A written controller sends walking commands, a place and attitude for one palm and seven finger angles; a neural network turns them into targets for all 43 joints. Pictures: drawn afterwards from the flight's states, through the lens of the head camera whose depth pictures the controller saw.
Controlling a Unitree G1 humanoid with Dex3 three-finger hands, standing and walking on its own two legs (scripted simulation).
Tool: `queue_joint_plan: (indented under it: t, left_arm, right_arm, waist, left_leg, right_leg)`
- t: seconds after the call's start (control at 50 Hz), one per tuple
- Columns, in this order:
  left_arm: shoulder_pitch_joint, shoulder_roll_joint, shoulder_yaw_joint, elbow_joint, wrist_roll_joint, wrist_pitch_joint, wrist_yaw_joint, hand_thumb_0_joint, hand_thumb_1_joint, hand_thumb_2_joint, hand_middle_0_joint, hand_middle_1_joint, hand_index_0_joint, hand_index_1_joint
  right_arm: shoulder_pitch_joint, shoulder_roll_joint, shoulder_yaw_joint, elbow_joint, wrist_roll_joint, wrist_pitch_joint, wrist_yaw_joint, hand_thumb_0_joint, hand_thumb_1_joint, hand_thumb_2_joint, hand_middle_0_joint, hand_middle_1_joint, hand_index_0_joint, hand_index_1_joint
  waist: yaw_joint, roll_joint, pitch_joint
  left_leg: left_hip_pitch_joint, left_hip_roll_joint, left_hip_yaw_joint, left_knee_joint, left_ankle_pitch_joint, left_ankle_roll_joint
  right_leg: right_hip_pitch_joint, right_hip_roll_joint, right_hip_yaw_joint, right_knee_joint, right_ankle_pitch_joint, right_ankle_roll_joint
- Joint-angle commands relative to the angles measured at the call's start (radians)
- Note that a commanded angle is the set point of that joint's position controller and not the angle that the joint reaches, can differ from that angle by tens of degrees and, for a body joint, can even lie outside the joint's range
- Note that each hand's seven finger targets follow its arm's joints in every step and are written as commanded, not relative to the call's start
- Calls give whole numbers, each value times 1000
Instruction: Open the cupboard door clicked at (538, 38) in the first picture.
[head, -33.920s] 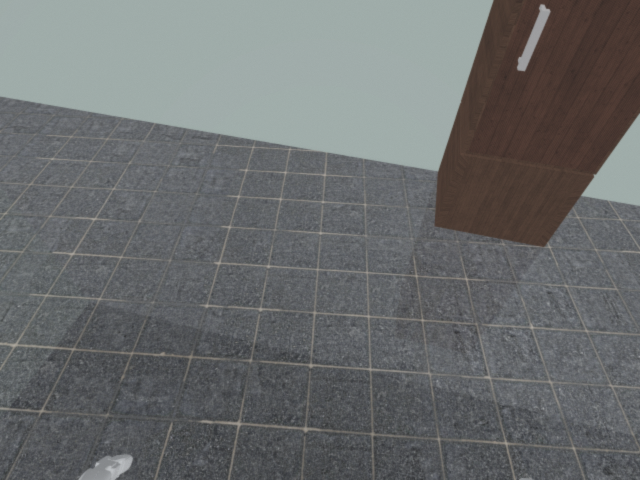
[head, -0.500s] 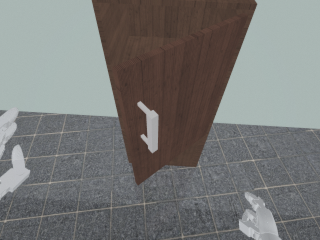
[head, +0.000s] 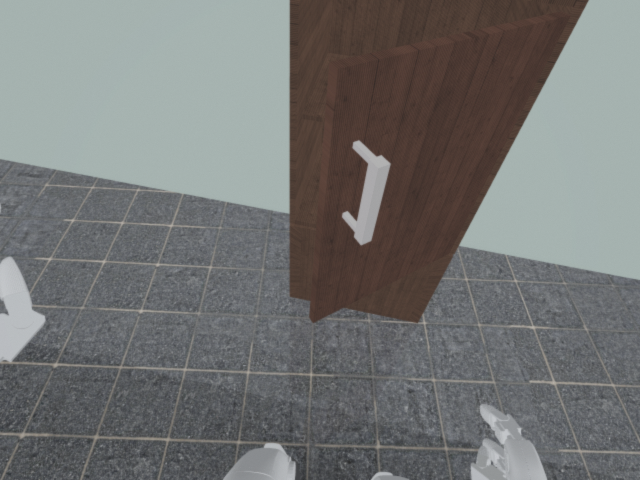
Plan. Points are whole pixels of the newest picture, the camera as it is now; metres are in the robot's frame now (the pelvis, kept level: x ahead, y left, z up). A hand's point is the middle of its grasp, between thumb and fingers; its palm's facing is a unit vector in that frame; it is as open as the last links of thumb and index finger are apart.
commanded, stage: step back with the hand held close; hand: left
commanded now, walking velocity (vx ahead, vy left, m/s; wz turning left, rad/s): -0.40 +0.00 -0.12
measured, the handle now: (361, 195) +0.49 -0.01 +0.08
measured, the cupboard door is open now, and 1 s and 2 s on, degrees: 42 42 42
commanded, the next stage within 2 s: stop stepping back and stand still in 0.22 s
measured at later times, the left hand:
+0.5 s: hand out of the picture +0.07 +0.27 +0.21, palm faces +0.40 -0.84 -0.36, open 7.5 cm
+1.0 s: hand out of the picture -0.05 +0.28 +0.20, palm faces +0.40 -0.81 -0.43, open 7.4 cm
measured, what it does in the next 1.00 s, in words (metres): walks backwards: right foot, then left foot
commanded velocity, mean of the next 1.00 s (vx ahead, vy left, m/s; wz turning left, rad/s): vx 0.08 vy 0.01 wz -0.05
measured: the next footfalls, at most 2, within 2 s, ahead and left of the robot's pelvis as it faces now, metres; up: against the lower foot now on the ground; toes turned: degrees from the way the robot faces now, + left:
right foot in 0.32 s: -0.21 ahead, -0.11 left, +0.00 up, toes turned -2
left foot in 0.48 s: -0.05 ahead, +0.10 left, +0.00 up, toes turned -4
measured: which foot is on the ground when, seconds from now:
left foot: down 0.00-0.30, up 0.32-0.46, down 0.48-0.82, up 0.84-1.00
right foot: down 0.00-0.02, up 0.04-0.30, down 0.32-0.48, up 0.50-0.82, down 0.84-1.00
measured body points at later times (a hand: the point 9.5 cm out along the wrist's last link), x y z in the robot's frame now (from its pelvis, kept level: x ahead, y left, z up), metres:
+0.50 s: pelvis -0.15 +0.03 +0.01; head -0.14 +0.07 +0.46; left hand +0.05 +0.31 +0.23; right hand +0.01 -0.21 -0.05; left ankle -0.10 +0.11 -0.72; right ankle -0.24 -0.10 -0.70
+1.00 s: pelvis -0.27 +0.03 +0.03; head -0.30 +0.02 +0.47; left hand -0.07 +0.32 +0.23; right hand -0.17 -0.23 -0.08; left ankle -0.21 +0.17 -0.63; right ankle -0.30 -0.03 -0.72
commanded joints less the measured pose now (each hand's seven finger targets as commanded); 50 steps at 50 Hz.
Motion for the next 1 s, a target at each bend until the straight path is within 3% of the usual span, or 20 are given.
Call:
queue_joint_plan:
  t: [0.0, 0.04, 0.08, 0.22, 0.26, 0.28, 0.3, 0.38, 0.42, 0.46, 0.5, 0.52, 0.62, 0.72, 0.76, 0.78, 0.8, 0.82, 0.88, 0.98]
  left_arm:
    - [-117, 192, 128, -170, 0, -55, 18, 0, 900, 900, -200, -300, -200, -300]
    - [-155, 246, 176, -199, -2, -54, 19, 0, 900, 900, -200, -300, -200, -300]
    - [-102, 249, 180, -208, -24, -65, 14, 0, 900, 900, -200, -300, -200, -300]
    - [-111, 219, 135, -224, -77, -49, 1, 0, 900, 900, -200, -300, -200, -300]
    - [-143, 258, 154, -233, -68, -62, 5, 0, 900, 900, -200, -300, -200, -300]
    - [-183, 278, 139, -246, -51, -80, 10, 0, 900, 900, -200, -300, -200, -300]
    - [-226, 336, 158, -262, -21, -95, 21, 0, 900, 900, -200, -300, -200, -300]
    - [-201, 275, 149, -224, -28, -42, -2, 0, 900, 900, -200, -300, -200, -300]
    - [-116, 210, 114, -123, -34, -13, -6, 0, 900, 900, -200, -300, -200, -300]
    - [-98, 203, 95, -116, -32, -5, -11, 0, 900, 900, -200, -300, -200, -300]
    - [-137, 203, 93, -33, -26, -13, -13, 0, 900, 900, -200, -300, -200, -300]
    - [-55, 209, 120, -26, -39, -7, -12, 0, 900, 900, -200, -300, -200, -300]
    - [139, 210, 111, -253, -22, -1, -9, 0, 900, 900, -200, -300, -200, -300]
    - [71, 263, 144, -242, -5, 3, 26, 0, 900, 900, -200, -300, -200, -300]
    - [38, 272, 152, -183, -4, 25, 29, 0, 900, 900, -200, -300, -200, -300]
    - [22, 264, 141, -147, -1, 36, 20, 0, 900, 900, -200, -300, -200, -300]
    - [0, 278, 144, -129, 2, 39, 11, 0, 900, 900, -200, -300, -200, -300]
    - [-49, 295, 160, -126, -16, 28, -1, 0, 900, 900, -200, -300, -200, -300]
    - [-90, 201, 104, 58, -19, 1, -19, 0, 900, 900, -200, -300, -200, -300]
    - [-158, 177, 20, 79, 3, -14, -16, 0, 900, 900, -200, -300, -200, -300]
  right_arm:
    - [-98, -162, -52, -166, -3, -64, -30, 0, -900, -900, 200, 300, 200, 300]
    - [-80, -106, -67, -151, -14, -87, -20, 0, -900, -900, 200, 300, 200, 300]
    - [-103, -122, -88, -149, -1, -106, -5, 0, -900, -900, 200, 300, 200, 300]
    - [-140, -105, -56, -134, 6, -104, 23, 0, -900, -900, 200, 300, 200, 300]
    - [-120, -85, -62, -109, 6, -99, 28, 0, -900, -900, 200, 300, 200, 300]
    - [-128, -76, -58, -89, 15, -97, 28, 0, -900, -900, 200, 300, 200, 300]
    - [-169, -92, -44, -92, -3, -92, 31, 0, -900, -900, 200, 300, 200, 300]
    - [-138, -72, -21, -143, 24, -90, 2, 0, -900, -900, 200, 300, 200, 300]
    - [-77, -83, -11, -109, 26, -92, -18, 0, -900, -900, 200, 300, 200, 300]
    - [-47, -137, -31, -126, 18, -108, -5, 0, -900, -900, 200, 300, 200, 300]
    - [-55, -144, -43, -123, 5, -105, 14, 0, -900, -900, 200, 300, 200, 300]
    - [-68, -117, -38, -124, 2, -105, 6, 0, -900, -900, 200, 300, 200, 300]
    - [-117, -115, -34, -163, -7, -74, 17, 0, -900, -900, 200, 300, 200, 300]
    - [-78, -105, -42, -142, -21, -75, -17, 0, -900, -900, 200, 300, 200, 300]
    - [-82, -105, -47, -127, -17, -65, -30, 0, -900, -900, 200, 300, 200, 300]
    - [-74, -92, -46, -115, -14, -56, -28, 0, -900, -900, 200, 300, 200, 300]
    - [-64, -101, -54, -104, 0, -46, -24, 0, -900, -900, 200, 300, 200, 300]
    - [-68, -136, -63, -84, -11, -47, -22, 0, -900, -900, 200, 300, 200, 300]
    - [-29, -113, -59, -86, 4, -47, -10, 0, -900, -900, 200, 300, 200, 300]
    - [-95, -119, -45, -79, 1, -58, -38, 0, -900, -900, 200, 300, 200, 300]
  waist:
    - [-38, 329, -108]
    - [-26, 235, -188]
    - [-6, 130, -256]
    - [-9, 289, -240]
    - [-5, 75, -240]
    - [-3, -181, -181]
    - [19, -219, -68]
    - [-20, -166, -172]
    - [-67, 74, -217]
    - [-55, 373, -247]
    - [-44, 81, -150]
    - [-49, 70, -161]
    - [-19, 289, -146]
    - [-20, 301, -167]
    - [-17, 215, -153]
    - [-16, 40, -138]
    - [-20, -161, -100]
    - [-23, -153, -52]
    - [-63, -127, -99]
    - [-28, -43, 41]
  left_leg:
    - [-154, 326, -418, -525, -510, 93]
    - [-194, 389, -411, -591, -334, 108]
    - [45, 340, -271, -482, -159, 80]
    - [84, 297, -50, -587, -203, -79]
    - [265, 172, 47, -205, -82, -160]
    - [325, 86, 15, 217, 21, -163]
    - [74, 21, -43, 463, -124, -131]
    - [38, 28, -7, 169, -22, -63]
    - [334, -26, 38, -202, 236, -36]
    - [538, 299, -312, -287, 830, 73]
    - [308, 368, -455, -452, 341, 124]
    - [336, 341, -439, -494, 219, 76]
    - [35, 219, -177, -665, -370, -16]
    - [36, 209, -107, -620, -337, 0]
    - [7, 157, -62, -416, -287, -20]
    - [-31, 87, 15, -155, -196, -26]
    - [-83, 26, 10, 186, -88, -24]
    - [-170, 19, -65, 418, -29, -38]
    - [-176, 72, -65, 490, 81, -57]
    - [-160, 84, -6, 288, 64, -33]
  right_leg:
    - [100, 81, -17, 302, -306, -1]
    - [182, 92, 12, 721, -360, -12]
    - [76, 90, -1, 673, -372, -13]
    - [250, 98, -151, 146, -514, -68]
    - [51, -58, 98, -305, -543, -171]
    - [-224, -335, 517, -511, -533, -247]
    - [-192, -431, 577, -503, -182, -275]
    - [246, -221, 178, -123, 644, -173]
    - [197, -126, 35, 33, 543, -75]
    - [-33, 0, -29, 340, -312, 4]
    - [-15, 41, 41, 425, -434, -6]
    - [-43, 13, 21, 408, -376, -8]
    - [191, 57, -109, 355, -220, -26]
    - [361, 85, -216, 83, -410, -63]
    - [428, 55, -173, -168, -424, -88]
    - [401, -55, -43, -318, -378, -128]
    - [240, -291, 315, -446, -406, -208]
    - [126, -392, 450, -504, -431, -243]
    - [119, -305, 306, -457, -586, -216]
    - [126, -278, 206, -444, -385, -166]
